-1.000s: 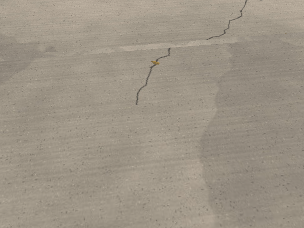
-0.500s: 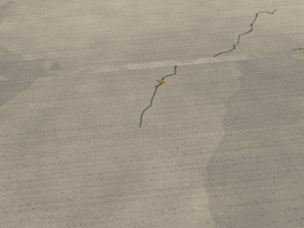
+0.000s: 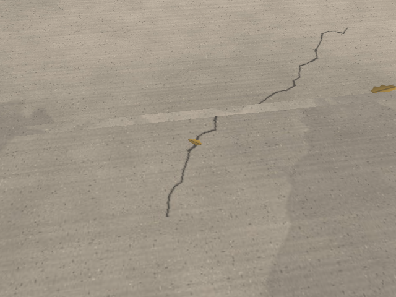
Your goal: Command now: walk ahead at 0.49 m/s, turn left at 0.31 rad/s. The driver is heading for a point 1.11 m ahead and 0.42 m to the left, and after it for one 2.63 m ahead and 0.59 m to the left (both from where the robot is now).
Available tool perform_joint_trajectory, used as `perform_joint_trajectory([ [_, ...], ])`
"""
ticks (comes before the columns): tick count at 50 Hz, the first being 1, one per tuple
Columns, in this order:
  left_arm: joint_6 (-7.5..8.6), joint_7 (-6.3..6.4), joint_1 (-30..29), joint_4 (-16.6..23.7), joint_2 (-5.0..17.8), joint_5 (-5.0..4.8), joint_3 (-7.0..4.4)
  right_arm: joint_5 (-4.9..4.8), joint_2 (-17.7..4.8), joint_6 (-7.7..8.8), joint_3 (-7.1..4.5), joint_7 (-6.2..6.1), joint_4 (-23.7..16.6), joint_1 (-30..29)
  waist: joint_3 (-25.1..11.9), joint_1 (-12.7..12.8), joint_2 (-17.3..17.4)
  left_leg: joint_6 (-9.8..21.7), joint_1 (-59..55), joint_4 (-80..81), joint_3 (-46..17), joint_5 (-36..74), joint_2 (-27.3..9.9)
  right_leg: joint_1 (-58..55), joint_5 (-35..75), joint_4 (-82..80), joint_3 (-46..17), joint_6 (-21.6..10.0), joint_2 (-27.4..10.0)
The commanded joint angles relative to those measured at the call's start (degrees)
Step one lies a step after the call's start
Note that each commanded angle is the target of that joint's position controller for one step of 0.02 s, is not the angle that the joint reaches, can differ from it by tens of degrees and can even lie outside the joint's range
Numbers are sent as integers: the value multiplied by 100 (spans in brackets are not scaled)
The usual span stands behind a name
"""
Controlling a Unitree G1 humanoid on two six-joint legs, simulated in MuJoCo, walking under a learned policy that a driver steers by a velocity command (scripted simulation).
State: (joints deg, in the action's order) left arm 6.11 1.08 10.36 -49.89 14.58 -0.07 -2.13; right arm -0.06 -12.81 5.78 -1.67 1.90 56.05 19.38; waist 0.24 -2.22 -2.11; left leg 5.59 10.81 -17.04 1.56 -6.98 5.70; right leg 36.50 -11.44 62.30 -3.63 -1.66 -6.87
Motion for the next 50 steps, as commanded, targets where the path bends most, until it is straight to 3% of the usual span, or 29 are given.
perform_joint_trajectory([
  [1,-6,58,32,331,259,54,-63,-20,-852,93,-166,-143,-453,-293,313,271,448,973,777,1125,-1365,133,-1428,-138,883,-1195,48,213,-31],
  [5,52,-21,-866,553,234,-42,-30,-117,-1029,13,-235,-236,-420,181,230,-54,575,758,507,838,-1341,22,-1362,-603,1559,-2701,126,363,349],
  [8,109,-99,-1228,725,377,-101,-53,-171,-1001,-51,-252,-265,-391,417,216,-142,620,689,91,466,-1740,-369,-1545,-813,1366,-3266,-15,360,431],
  [10,176,-135,-1109,743,561,-113,-115,-161,-1044,-102,-290,-295,-435,370,144,0,704,593,-111,110,-2020,-512,-1640,-1186,968,-3551,-53,277,468],
  [12,233,-109,-253,532,796,-87,-249,-120,-882,-150,-255,-305,-552,231,-222,447,737,384,53,-756,-2026,-201,-1316,-2351,473,-3840,40,59,469],
  [13,270,-69,703,390,1138,-4,-358,-60,-542,-132,-141,-277,-723,74,-968,866,268,172,716,-2312,-1607,-422,-876,-3761,236,-3816,-674,-289,-336],
  [14,190,-51,1341,293,1708,61,-512,-123,-32,-23,3,-249,-940,619,-1725,728,-1435,-181,2720,-4170,-711,-2014,-68,-5746,-419,-4179,-2864,-1121,-1684],
  [15,176,-81,1326,300,1280,74,-424,-260,-484,20,-75,-252,-937,722,-1760,697,-1554,-194,3561,-5317,-1009,-2526,-380,-5731,-1254,-4556,-3981,-1309,-1930],
  [16,190,-92,963,432,791,45,-294,-288,-946,-5,-199,-264,-952,357,-1077,707,-802,-165,3743,-5696,-1154,-2027,-640,-5050,-1149,-4587,-3154,-1054,-1707],
  [17,170,-113,577,492,629,26,-230,-242,-916,-59,-225,-277,-981,123,-682,565,-342,-214,3540,-5669,-1015,-1528,-868,-4328,-541,-4667,-2267,-858,-1419],
  [18,142,-133,280,495,487,13,-188,-178,-829,-101,-243,-276,-1024,-12,-359,438,-235,-268,3374,-5414,-971,-1174,-1011,-3772,-66,-4854,-1681,-769,-1140],
  [19,126,-134,73,491,422,59,-158,-157,-749,-172,-282,-269,-1069,-62,-73,290,-352,-340,3093,-5209,-924,-1016,-1103,-3293,883,-4961,-1111,-691,-946],
  [21,129,-124,-14,417,483,120,-189,-131,-558,-299,-290,-266,-1128,68,15,98,-394,-510,2701,-5044,-641,-987,-1006,-2856,3315,-4824,-205,-718,-735],
  [23,105,-49,10,341,679,115,-252,-93,-446,-351,-272,-264,-1357,-110,-2,53,-387,-645,2780,-4467,-471,-715,-923,-2817,4432,-4780,285,-806,-733],
  [26,-59,114,-124,391,878,58,-307,-80,-363,-389,-227,-156,-1628,-507,-244,135,-427,-681,2379,-3246,-205,146,-911,-2849,4263,-4711,856,-818,-663],
  [28,-154,174,-160,416,958,-3,-320,-65,-433,-426,-249,-48,-1772,-731,-381,193,-435,-645,1964,-2637,-72,518,-854,-2878,3906,-4593,1062,-795,-669],
  [32,-290,202,-267,444,1078,-163,-366,-20,-752,-500,-382,116,-1998,-749,-418,103,-460,-374,1528,-1879,38,126,-726,-3068,3385,-3818,1061,-650,-876],
  [34,-349,216,-230,454,957,-194,-335,14,-1003,-431,-531,95,-1849,-81,-675,-200,-148,-52,463,-877,212,772,-356,-2879,3236,-2533,1280,-322,-470],
  [35,-341,164,167,476,804,-8,-265,52,-1577,-387,-703,-30,-1886,178,-948,-238,840,324,-699,-711,-759,3804,-1021,-1929,1629,-1170,1423,134,52],
  [36,-343,79,477,614,303,305,-78,219,-1989,-421,-680,-164,-2113,54,-1302,207,2082,1367,-1793,-1146,-2845,7063,-2588,-180,-3106,959,1199,546,949],
  [37,-360,-15,861,477,537,153,-97,207,-1820,-427,-557,-137,-2314,-65,-2400,168,1477,1955,-1864,-1113,-3355,7221,-3128,-189,-3283,1969,-55,558,956],
  [38,-445,-5,618,568,834,-59,-158,190,-1693,-463,-595,-100,-2442,-480,-2283,91,1121,1820,-1412,-876,-3105,5447,-2829,-18,-2731,2106,-252,490,902],
  [39,-538,61,320,585,979,-43,-216,21,-1449,-513,-549,-116,-2472,-843,-1825,156,481,1302,-935,-609,-2703,2998,-2273,162,-1997,1657,-285,429,647],
  [40,-627,138,108,608,924,13,-234,-104,-1216,-596,-472,-177,-2449,-1037,-1372,229,320,909,-266,-308,-2428,771,-1871,97,-1457,1063,-238,409,491],
  [42,-699,138,120,700,822,85,-244,-54,-1148,-662,-439,-240,-2498,-1247,-989,443,855,634,768,188,-2250,-1607,-1321,-542,-910,215,94,376,664],
  [43,-674,115,170,726,735,67,-228,-15,-1158,-663,-453,-293,-2536,-1265,-922,450,1126,613,918,357,-2231,-1986,-1211,-745,-908,-209,204,372,753],
  [45,-583,87,166,768,645,32,-206,6,-1199,-625,-491,-385,-2563,-1178,-928,398,1267,616,980,491,-2329,-2244,-1204,-1105,-1068,-965,249,372,858],
  [48,-477,28,288,787,639,23,-216,-58,-1318,-608,-559,-438,-2547,-1036,-915,410,1370,509,1122,561,-2542,-2767,-1227,-1725,-1310,-1868,300,258,971],
  [50,-416,-23,642,696,711,7,-256,-105,-1307,-638,-576,-430,-2576,-1076,-733,561,1479,370,1439,658,-2618,-3046,-1140,-2251,-1285,-2510,398,83,1023],
])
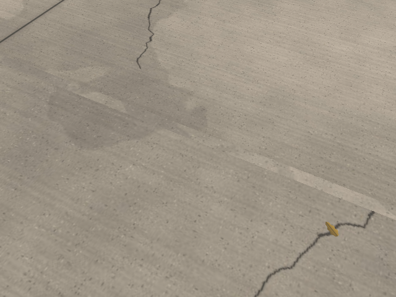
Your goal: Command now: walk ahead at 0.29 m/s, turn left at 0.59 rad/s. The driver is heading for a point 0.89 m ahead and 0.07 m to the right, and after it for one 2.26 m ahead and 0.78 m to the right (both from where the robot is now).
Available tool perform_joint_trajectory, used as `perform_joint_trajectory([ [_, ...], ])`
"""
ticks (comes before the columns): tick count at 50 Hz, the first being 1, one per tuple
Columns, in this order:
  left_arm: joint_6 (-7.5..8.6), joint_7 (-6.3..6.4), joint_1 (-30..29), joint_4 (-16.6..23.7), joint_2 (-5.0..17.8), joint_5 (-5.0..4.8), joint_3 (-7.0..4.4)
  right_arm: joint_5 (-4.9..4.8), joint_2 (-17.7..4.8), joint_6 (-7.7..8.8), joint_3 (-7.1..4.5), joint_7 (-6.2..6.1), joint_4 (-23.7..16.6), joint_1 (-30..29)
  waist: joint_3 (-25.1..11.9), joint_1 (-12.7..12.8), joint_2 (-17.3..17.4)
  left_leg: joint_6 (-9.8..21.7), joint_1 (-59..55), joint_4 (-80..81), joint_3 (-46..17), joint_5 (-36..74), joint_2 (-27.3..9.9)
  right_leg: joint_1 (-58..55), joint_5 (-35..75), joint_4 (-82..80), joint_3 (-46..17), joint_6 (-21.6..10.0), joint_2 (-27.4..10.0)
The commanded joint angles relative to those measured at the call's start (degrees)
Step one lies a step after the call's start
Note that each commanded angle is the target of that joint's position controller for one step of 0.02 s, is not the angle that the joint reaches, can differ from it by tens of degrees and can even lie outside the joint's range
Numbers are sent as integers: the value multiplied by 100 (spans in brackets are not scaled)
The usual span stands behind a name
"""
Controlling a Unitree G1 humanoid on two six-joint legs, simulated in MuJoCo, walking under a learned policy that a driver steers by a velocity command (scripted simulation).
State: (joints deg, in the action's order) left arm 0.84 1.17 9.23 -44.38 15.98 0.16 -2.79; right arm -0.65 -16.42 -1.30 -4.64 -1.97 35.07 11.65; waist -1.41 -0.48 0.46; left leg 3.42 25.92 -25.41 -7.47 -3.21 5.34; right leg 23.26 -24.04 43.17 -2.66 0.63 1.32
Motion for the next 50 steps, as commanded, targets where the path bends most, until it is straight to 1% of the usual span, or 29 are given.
perform_joint_trajectory([
  [1,146,-54,1157,4,585,0,-206,-77,-890,37,-271,-45,-543,-477,-436,605,1225,377,262,1458,-1596,-3437,-927,-1443,312,-1298,418,-296,191],
  [2,166,-53,1801,-255,683,73,-244,-93,-741,3,-243,-48,-666,-735,-251,885,1118,-65,883,1132,-1222,-3314,-523,-2237,561,-2214,530,-464,58],
  [3,192,-31,1944,-347,921,56,-332,-164,-260,-31,-148,-42,-612,-516,-208,711,-369,-247,1741,-964,-504,-3146,-23,-2770,-204,-2619,-757,-588,-1199],
  [4,219,-45,1280,-5,1277,151,-361,-146,-160,52,-114,24,-770,-372,80,321,-1472,-136,2737,-2483,-145,-2492,209,-2232,-1680,-3223,-2860,-1054,-2483],
  [5,304,-15,683,216,1331,239,-425,-121,-608,153,-217,95,-859,-496,542,80,-1540,-72,3054,-3137,-497,-2020,-257,-1521,-2478,-3588,-3446,-1425,-2770],
  [6,385,53,284,340,1000,90,-354,-64,-792,180,-260,154,-698,-268,694,-98,-1287,-92,3008,-3507,-495,-1458,-347,-1519,-2089,-3616,-2817,-1188,-2428],
  [7,417,84,205,354,798,-7,-302,15,-776,181,-275,186,-483,-23,576,-146,-1077,-190,2819,-3828,-309,-1108,-355,-1652,-1408,-3537,-2135,-908,-2076],
  [9,460,94,563,278,743,13,-261,104,-567,205,-221,226,-345,6,492,24,-766,-334,2489,-4468,-23,-628,-412,-1519,-427,-3547,-1144,-737,-1719],
  [12,479,13,1284,51,606,87,-216,-18,-265,269,-104,237,-346,-235,610,321,-640,-403,2515,-4281,60,-236,-486,-1707,196,-3543,-476,-854,-1537],
  [15,416,-3,1531,-29,719,64,-219,-50,-172,356,-28,299,-560,-828,724,565,-797,-489,2399,-3041,318,-26,-647,-2010,685,-3593,-210,-946,-1600],
  [18,370,-9,1553,-112,976,-50,-258,-60,-3,428,82,425,-669,-1206,764,685,-953,-499,1484,-1910,923,-145,-781,-1778,1132,-3593,98,-957,-1616],
  [20,350,-50,1648,-193,1090,-141,-287,-98,-54,453,86,474,-680,-1233,829,708,-1036,-371,910,-1390,1086,-571,-718,-1737,1230,-3514,144,-967,-1705],
  [22,305,-86,1679,-297,1154,-229,-313,-109,-172,477,59,492,-683,-1129,872,567,-1090,-123,520,-882,1128,-969,-638,-1908,1538,-3285,73,-965,-1884],
  [23,278,-89,1560,-321,1206,-250,-321,-105,-279,491,-2,481,-592,-758,700,256,-1079,26,-60,-555,1225,-924,-498,-1906,2349,-2901,135,-906,-1903],
  [24,268,-88,1490,-346,1146,-252,-294,-101,-489,490,-133,447,-340,-9,246,-177,-898,202,-1119,-240,1315,-687,-321,-1788,3551,-2006,416,-777,-1713],
  [25,303,-83,1480,-322,913,-203,-211,-74,-820,465,-292,378,-66,936,-501,-632,-590,383,-2640,-337,981,-568,-547,-1157,3765,-612,786,-545,-1402],
  [26,397,-113,1465,-11,276,30,-7,41,-1432,410,-391,251,61,1777,-1373,-747,986,918,-4523,-250,-1299,-686,-2139,806,1248,1742,925,-180,-805],
  [27,576,-129,1605,42,220,-121,30,65,-1459,459,-333,269,57,1848,-2006,-615,1735,1570,-4791,779,-3536,-1369,-2967,1962,-896,3043,-15,-115,-179],
  [28,629,-147,1232,92,713,-308,-127,55,-1023,532,-200,314,105,1560,-1257,-637,1052,1359,-4189,869,-2816,-1484,-2826,2455,-522,3476,-345,-181,-505],
  [29,614,-163,914,169,742,-335,-139,23,-739,554,-108,330,138,1230,-673,-482,922,1117,-3498,880,-1864,-1368,-2567,2506,-39,3374,-210,-271,-735],
  [30,567,-144,799,119,657,-237,-141,16,-539,576,-39,351,131,784,-305,-272,548,940,-2780,1070,-1257,-1209,-2249,2269,505,3042,-180,-265,-952],
  [31,486,-146,842,90,627,-178,-171,45,-368,617,4,366,130,475,-53,-81,684,832,-2269,1266,-753,-831,-2018,1994,892,2744,-215,-237,-1063],
  [32,396,-168,996,14,527,-187,-168,75,-291,659,10,362,172,302,47,70,743,762,-1945,1445,-364,-474,-1877,1704,1174,2669,-239,-211,-1081],
  [34,263,-172,1073,-20,339,-202,-154,117,-303,779,-22,342,310,303,164,190,547,775,-1735,1611,147,435,-1850,1655,1475,2589,-320,-130,-972],
  [37,223,-142,701,135,290,-173,-168,170,-361,829,-54,267,525,431,407,158,304,746,-1832,1703,679,1044,-1838,2050,2083,1893,-543,-49,-779],
  [41,279,-294,-96,405,164,-117,-84,116,-531,817,-77,170,686,482,630,-83,207,570,-1964,1880,1262,1026,-1793,1818,3163,281,-98,-150,-626],
  [45,301,-466,-792,802,83,-133,-13,30,-691,690,-126,114,944,847,829,-334,89,494,-2847,1630,1507,1473,-2076,2106,2914,-481,215,-364,-598],
  [48,289,-567,-829,1043,247,-138,-79,6,-906,534,-174,59,972,784,556,-180,294,338,-3302,863,1765,3505,-2125,1632,2082,-676,696,-620,-267],
  [50,239,-550,-122,996,551,-156,-236,-5,-1089,430,-211,6,945,724,-21,254,569,237,-3369,-400,1863,5239,-2063,536,1463,-618,995,-884,171],
])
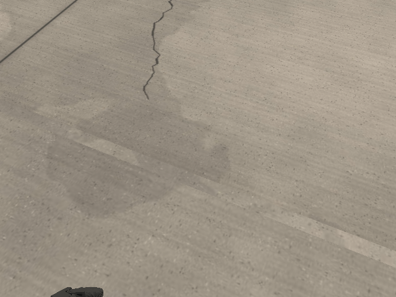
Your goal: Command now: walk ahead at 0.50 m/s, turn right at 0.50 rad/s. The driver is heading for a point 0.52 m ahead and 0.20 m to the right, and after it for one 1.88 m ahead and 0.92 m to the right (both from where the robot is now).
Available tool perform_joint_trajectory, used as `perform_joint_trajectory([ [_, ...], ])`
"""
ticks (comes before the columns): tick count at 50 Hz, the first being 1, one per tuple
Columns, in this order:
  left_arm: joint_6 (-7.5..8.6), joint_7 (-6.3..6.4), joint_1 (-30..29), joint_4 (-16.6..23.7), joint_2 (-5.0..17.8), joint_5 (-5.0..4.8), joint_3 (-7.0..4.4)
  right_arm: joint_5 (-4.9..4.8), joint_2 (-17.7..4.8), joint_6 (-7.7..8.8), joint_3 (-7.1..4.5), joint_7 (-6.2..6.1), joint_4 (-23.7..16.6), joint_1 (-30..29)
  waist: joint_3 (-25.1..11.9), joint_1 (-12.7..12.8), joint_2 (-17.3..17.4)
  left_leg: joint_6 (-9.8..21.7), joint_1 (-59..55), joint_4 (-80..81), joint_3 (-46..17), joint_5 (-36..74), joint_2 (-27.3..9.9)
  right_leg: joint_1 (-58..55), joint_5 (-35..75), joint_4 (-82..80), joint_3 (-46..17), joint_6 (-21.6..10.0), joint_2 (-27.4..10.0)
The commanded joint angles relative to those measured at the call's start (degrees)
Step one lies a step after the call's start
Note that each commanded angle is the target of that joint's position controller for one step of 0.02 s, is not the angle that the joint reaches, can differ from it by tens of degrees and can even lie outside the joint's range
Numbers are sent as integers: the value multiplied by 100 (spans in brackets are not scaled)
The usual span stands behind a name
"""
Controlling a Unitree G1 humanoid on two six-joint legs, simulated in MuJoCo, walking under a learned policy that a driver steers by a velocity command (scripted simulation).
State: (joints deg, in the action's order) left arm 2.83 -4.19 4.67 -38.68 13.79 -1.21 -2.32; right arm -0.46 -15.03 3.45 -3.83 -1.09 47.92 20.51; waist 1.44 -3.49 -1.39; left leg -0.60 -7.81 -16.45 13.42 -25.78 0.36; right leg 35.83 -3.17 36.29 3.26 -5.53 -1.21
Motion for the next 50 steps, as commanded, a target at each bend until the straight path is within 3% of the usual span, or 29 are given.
perform_joint_trajectory([
  [1,30,51,1202,252,1069,-25,-445,-59,-1256,-66,-282,-99,-375,-284,-758,1050,683,504,510,-2489,-132,7370,-1385,-2046,-350,-308,367,-485,632],
  [2,-27,181,2016,111,1533,-9,-619,0,-1083,-8,-202,-118,-487,-230,-1292,1383,107,280,1898,-4253,-144,5492,-1090,-3814,-223,-523,-799,-812,-22],
  [3,33,200,1820,170,2009,-22,-663,177,-155,160,90,31,-729,509,-1873,549,-1340,-76,4522,-6383,-851,-578,209,-5787,-1037,-973,-4178,-1968,-1541],
  [4,74,203,2082,254,1508,2,-541,-6,-681,405,14,129,-805,-166,-2468,1059,-654,64,5065,-6813,-2058,-669,183,-6013,-1463,-1719,-5088,-1973,-1712],
  [5,115,203,1856,228,1251,43,-464,-198,-891,496,-44,167,-1008,-721,-1590,1055,-357,199,5406,-6577,-2064,-144,-90,-5391,-1126,-1854,-4220,-1623,-1563],
  [6,138,206,1451,293,1118,11,-423,-131,-807,540,-7,131,-1055,-872,-1008,765,236,238,5243,-6021,-2002,309,-345,-4427,-566,-1888,-3531,-1422,-1313],
  [7,135,215,1064,385,961,22,-374,-5,-812,520,-43,88,-1005,-903,-653,525,395,189,4931,-5541,-1931,522,-512,-3646,-8,-1964,-3008,-1284,-1069],
  [8,345,252,1509,-164,176,486,-40,955,-135,454,308,187,-906,-388,-600,406,-102,169,4605,-5431,-2210,841,-671,-3112,-514,-2029,-2383,-1118,-700],
  [9,394,229,1466,-100,239,463,-59,934,-82,354,298,230,-929,-363,-315,339,-215,83,4538,-5238,-2107,972,-639,-2670,-552,-2224,-2340,-1154,-614],
  [11,520,135,1152,9,630,414,-161,600,-390,213,294,254,-1001,-481,-363,276,-39,-118,4569,-4894,-1895,1228,-648,-2213,-578,-2314,-2105,-1188,-490],
  [12,568,73,1119,26,768,454,-181,516,-458,177,313,230,-1006,-541,-345,278,-19,-225,4461,-4663,-1789,1477,-655,-1917,-380,-2319,-1985,-1180,-434],
  [16,583,-130,1426,-36,936,443,-185,468,-219,18,521,211,-1213,-1420,-77,543,-48,-412,3929,-2901,-1501,2286,-544,-1467,71,-2190,-1881,-1090,-273],
  [19,496,-235,1846,-144,1108,448,-267,440,-320,48,568,281,-1350,-1895,-19,761,-157,-294,3746,-2067,-1415,2479,-299,-1930,340,-1871,-2270,-1155,-477],
  [22,402,-200,1792,-223,1117,459,-289,387,-467,121,566,217,-1401,-2169,7,724,-228,-77,3720,-1453,-1573,2342,-212,-2697,415,-1609,-2794,-1000,-825],
  [24,371,-157,1577,-280,1086,504,-281,245,-729,223,471,137,-1276,-1746,-151,373,-168,297,2735,-1150,-1422,2621,-130,-2629,1028,-1178,-2758,-650,-627],
  [25,406,-125,1491,-276,960,561,-230,175,-930,338,349,102,-1055,-910,-610,22,-15,688,1406,-1462,-1500,2964,-331,-2088,1343,-409,-2512,-300,-230],
  [26,500,-66,1861,-113,246,604,-34,253,-1246,418,258,77,-780,367,-2056,-146,1235,1902,-877,-1410,-2946,3873,-1498,-1114,67,1379,-1754,195,847],
  [27,579,-105,2386,-116,-31,620,67,316,-1135,327,319,129,-607,1171,-2942,-243,2082,2805,-2691,-648,-5353,2932,-2660,734,-3202,2984,-1471,471,1345],
  [28,536,-127,1493,-101,483,553,-66,361,-1009,327,290,140,-504,1025,-1164,-480,826,2058,-1415,-127,-5167,1280,-2495,1790,-2661,3878,-1370,364,745],
  [29,488,16,1294,-191,514,505,-86,265,-742,311,348,144,-600,271,-422,-189,652,1597,-172,127,-4254,208,-2269,1775,-1924,3967,-1161,286,304],
  [30,434,131,1403,-318,513,527,-69,233,-293,284,480,96,-664,-130,-431,-15,649,1430,460,396,-3667,374,-2058,1304,-1373,3608,-1087,252,-49],
  [32,391,110,1111,-269,307,619,13,252,-46,295,536,-32,-698,-495,-488,254,604,1473,1075,656,-2725,2816,-1820,493,-1221,3283,-928,370,-345],
  [35,358,-75,800,-180,239,437,56,355,-529,449,280,-166,-701,-798,-606,376,525,1475,1240,612,-1367,5146,-1497,201,-1187,2419,-483,713,-427],
  [37,322,-203,633,-153,216,417,95,403,-889,482,101,-165,-617,-646,-538,338,501,1483,1382,627,-831,5936,-1427,16,-606,1680,-202,813,-412],
  [40,207,-278,536,-125,247,389,132,450,-1013,490,-19,-79,-462,-515,-368,414,545,1425,1332,599,-492,6449,-1554,-204,66,882,-260,640,-427],
  [43,164,-239,638,-218,507,405,34,495,-1069,498,-94,-2,-458,-621,-311,484,535,1328,826,404,-387,6203,-1698,-134,443,439,-472,525,-419],
  [47,183,-139,323,-180,646,432,-70,452,-1217,403,-207,-43,-390,-504,-209,313,530,1096,189,-49,-147,5817,-1763,-268,-144,-114,-281,354,-202],
  [49,276,-78,413,-177,874,323,-199,400,-1315,362,-235,-85,-477,-735,-306,464,492,801,312,-660,57,5910,-1610,-1020,97,-617,-47,94,165],
  [50,364,-12,578,-232,1148,261,-319,350,-1266,345,-196,-56,-503,-680,-593,538,286,544,536,-1205,136,5813,-1336,-1801,985,-954,-9,-178,409],
])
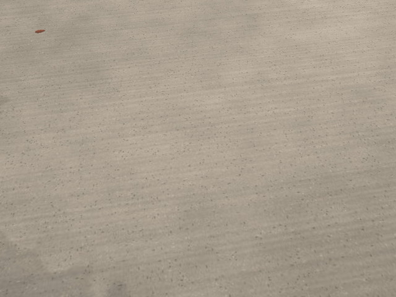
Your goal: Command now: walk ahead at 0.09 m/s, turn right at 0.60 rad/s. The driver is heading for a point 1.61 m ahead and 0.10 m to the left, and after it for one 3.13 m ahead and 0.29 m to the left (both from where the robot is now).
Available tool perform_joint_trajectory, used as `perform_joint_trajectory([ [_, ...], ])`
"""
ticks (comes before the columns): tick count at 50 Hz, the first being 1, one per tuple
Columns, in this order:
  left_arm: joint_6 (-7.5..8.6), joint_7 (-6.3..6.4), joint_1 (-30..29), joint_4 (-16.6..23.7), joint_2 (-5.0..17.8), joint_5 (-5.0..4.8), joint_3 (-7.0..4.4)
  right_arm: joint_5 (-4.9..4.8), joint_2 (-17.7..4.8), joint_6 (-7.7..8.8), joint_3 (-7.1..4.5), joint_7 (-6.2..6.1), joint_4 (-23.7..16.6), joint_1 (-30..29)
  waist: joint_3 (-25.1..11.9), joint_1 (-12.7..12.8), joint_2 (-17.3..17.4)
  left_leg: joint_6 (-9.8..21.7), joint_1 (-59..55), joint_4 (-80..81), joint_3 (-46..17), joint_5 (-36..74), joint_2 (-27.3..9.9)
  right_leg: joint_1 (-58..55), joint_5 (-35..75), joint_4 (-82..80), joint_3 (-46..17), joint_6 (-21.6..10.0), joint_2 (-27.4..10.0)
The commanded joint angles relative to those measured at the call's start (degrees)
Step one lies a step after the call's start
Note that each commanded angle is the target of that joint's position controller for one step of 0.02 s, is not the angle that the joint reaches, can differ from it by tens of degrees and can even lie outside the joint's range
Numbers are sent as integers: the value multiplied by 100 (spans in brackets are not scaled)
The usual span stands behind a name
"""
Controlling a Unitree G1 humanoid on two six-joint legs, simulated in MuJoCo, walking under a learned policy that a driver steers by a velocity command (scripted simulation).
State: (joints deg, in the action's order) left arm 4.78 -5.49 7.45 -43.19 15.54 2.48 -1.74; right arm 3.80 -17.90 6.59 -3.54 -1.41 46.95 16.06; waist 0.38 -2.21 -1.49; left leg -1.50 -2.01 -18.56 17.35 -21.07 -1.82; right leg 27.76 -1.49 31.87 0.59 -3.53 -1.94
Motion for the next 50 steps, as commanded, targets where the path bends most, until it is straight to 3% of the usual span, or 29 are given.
perform_joint_trajectory([
  [1,238,294,775,220,1561,-68,-567,-90,-675,2,-118,38,-514,129,-1436,346,-593,93,721,-2287,-70,3519,-608,-2616,3373,-509,-759,-1321,-162],
  [2,166,435,1469,187,1851,-4,-633,135,-145,27,91,132,-758,601,-2859,292,-1397,-396,2510,-3500,-602,-1748,226,-4925,3571,-789,-3185,-2770,-1571],
  [3,262,471,2012,-89,1534,125,-593,-66,-388,-10,102,241,-854,-479,-2054,1006,-336,-236,3549,-4411,-1750,-2261,345,-4716,2367,-1185,-3621,-2331,-1715],
  [4,338,525,1905,-193,1487,56,-660,-162,-369,-59,115,247,-1043,-1111,-1130,1054,-320,-103,4092,-4887,-2093,-2142,107,-3897,1909,-1324,-3000,-1902,-1493],
  [5,311,545,1398,-104,1231,-113,-603,-105,-745,-69,7,122,-901,-842,-900,720,-213,-79,3835,-5004,-2188,-1921,-109,-3110,1761,-1472,-2613,-1735,-1300],
  [6,282,532,1059,-30,908,-196,-456,9,-702,-82,21,10,-848,-566,-723,355,-243,-43,3402,-4805,-2290,-1673,-253,-2245,1704,-1657,-2388,-1636,-1113],
  [8,206,509,571,255,780,-131,-331,80,-507,-165,125,-94,-851,-368,-532,-17,-86,-77,2543,-4423,-2244,-1154,-247,-987,1192,-2021,-2152,-1459,-882],
  [10,266,443,220,520,1054,-53,-386,-40,-434,-305,190,-15,-724,-4,-574,-182,-123,-180,2056,-3896,-1944,-564,-63,-457,774,-2115,-1808,-1280,-601],
  [12,357,373,259,673,1233,-43,-445,-115,-444,-454,229,40,-633,60,-548,-47,-238,-302,1862,-3396,-1777,-289,54,-335,428,-2105,-1818,-1192,-479],
  [14,387,348,481,811,1190,-74,-441,-107,-475,-512,257,55,-619,-74,-625,210,-254,-305,2008,-2984,-1848,-74,-11,-674,26,-1929,-2082,-1189,-681],
  [17,261,361,762,963,1053,-115,-386,-110,-467,-444,291,45,-709,-389,-744,558,-328,-209,2521,-2341,-1922,22,-30,-1384,-426,-1533,-2628,-1251,-997],
  [19,158,349,615,1029,955,-158,-307,-184,-451,-395,293,67,-678,-261,-752,473,-289,-60,2234,-1578,-1748,355,78,-1252,-722,-1325,-2676,-1160,-929],
  [22,18,241,705,866,620,-144,-88,-345,-418,-297,290,196,-777,-70,-814,244,-209,516,1189,-354,-1809,1538,-10,-698,-823,-989,-2648,-776,-642],
  [23,-17,225,1064,851,278,-141,39,-355,-649,-202,254,192,-872,142,-1159,308,379,1456,482,-86,-2802,2894,-929,-312,-1713,-305,-2118,-216,-182],
  [24,-5,201,931,1056,217,-50,45,-277,-811,-125,221,338,-1001,-367,-664,498,1039,2459,636,271,-4281,2947,-1977,695,-2544,279,-1084,664,603],
  [25,-66,306,532,947,769,117,-154,-199,-890,-85,81,309,-1059,-306,-604,94,491,2377,710,307,-4103,2347,-1977,799,-3060,1397,-967,922,333],
  [26,-120,427,499,881,827,149,-197,-215,-792,-17,91,343,-1112,-372,-575,160,439,2031,909,303,-3814,2216,-1676,779,-2958,2107,-895,1075,292],
  [28,-163,583,702,722,791,127,-232,-336,-273,100,275,450,-1391,-1044,-469,508,636,1588,1405,98,-3303,3072,-1275,461,-2740,2931,-927,1322,204],
  [29,-154,581,781,654,783,125,-212,-375,-322,131,239,466,-1490,-1246,-532,604,585,1586,1568,11,-3065,3531,-1227,213,-2616,3248,-739,1372,136],
  [31,-151,486,999,468,623,38,-182,-386,-358,143,237,522,-1572,-1334,-496,671,375,1415,1824,-217,-2532,3824,-915,-343,-2273,2896,-468,1442,-55],
  [33,-197,278,892,345,171,-54,-37,-539,-243,102,306,660,-1368,-908,-390,487,323,1022,1460,-713,-2272,3934,-616,-751,-1890,1115,-186,1493,-238],
  [34,-236,155,940,274,20,-192,22,-655,-274,17,292,791,-1182,-613,-364,497,215,876,1276,-1009,-2323,4155,-606,-1100,-1083,194,-73,1400,-237],
  [35,-255,116,959,244,148,-335,-12,-628,-425,-74,221,916,-1051,-430,-383,458,408,702,1218,-1125,-2451,4093,-591,-1417,-426,-175,-42,1269,-174],
  [36,-233,172,902,316,499,-380,-104,-564,-417,-130,186,993,-1014,-378,-523,398,617,530,1036,-1095,-2671,3882,-676,-1454,-47,-226,-132,1089,-159],
  [37,-193,234,613,458,812,-319,-147,-545,-351,-139,167,986,-1076,-260,-720,167,461,476,875,-1073,-2627,3253,-559,-1404,108,-159,-198,798,-190],
  [39,-192,301,-81,603,929,-172,-206,-410,-684,-116,12,784,-1154,-369,-459,-81,303,369,656,-892,-2239,2321,-313,-582,-951,-292,-200,432,-68],
  [41,-140,337,118,508,665,-287,-117,-392,-388,-57,93,748,-1349,-1099,-237,210,308,516,1188,-893,-2259,1570,-418,-774,-1053,-518,-352,538,-210],
  [43,-147,267,180,495,616,-266,-82,-470,-311,-47,102,727,-1322,-1124,-217,241,217,501,1322,-861,-2051,1281,-168,-962,-1026,-616,-338,555,-155],
  [50,-198,212,313,479,683,-250,-69,-427,-381,-46,18,695,-1262,-1069,-232,250,150,438,1124,-890,-1921,1602,-33,-1042,-1140,-779,-261,503,-103],
])
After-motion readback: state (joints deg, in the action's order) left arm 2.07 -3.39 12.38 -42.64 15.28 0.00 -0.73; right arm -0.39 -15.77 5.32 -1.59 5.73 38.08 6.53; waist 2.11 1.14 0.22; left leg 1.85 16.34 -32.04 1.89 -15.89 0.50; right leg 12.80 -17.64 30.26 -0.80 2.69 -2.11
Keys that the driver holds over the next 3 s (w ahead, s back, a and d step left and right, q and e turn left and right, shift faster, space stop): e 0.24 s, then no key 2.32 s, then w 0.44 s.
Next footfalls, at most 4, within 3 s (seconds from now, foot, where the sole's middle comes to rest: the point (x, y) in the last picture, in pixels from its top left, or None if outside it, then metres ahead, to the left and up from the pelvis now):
0.44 left None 0.12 0.12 -0.77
0.72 right None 0.03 -0.11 -0.77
2.90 right None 0.11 -0.14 -0.77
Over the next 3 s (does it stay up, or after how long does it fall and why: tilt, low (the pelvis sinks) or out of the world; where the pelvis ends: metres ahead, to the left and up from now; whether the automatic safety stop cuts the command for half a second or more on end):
stays up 0.12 -0.05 0.01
